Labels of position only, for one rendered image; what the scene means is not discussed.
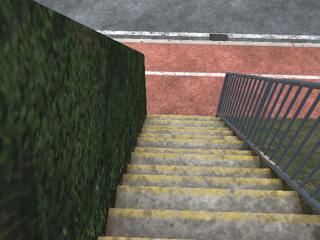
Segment stairs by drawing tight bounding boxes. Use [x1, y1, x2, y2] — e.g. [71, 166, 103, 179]
[97, 114, 320, 240]

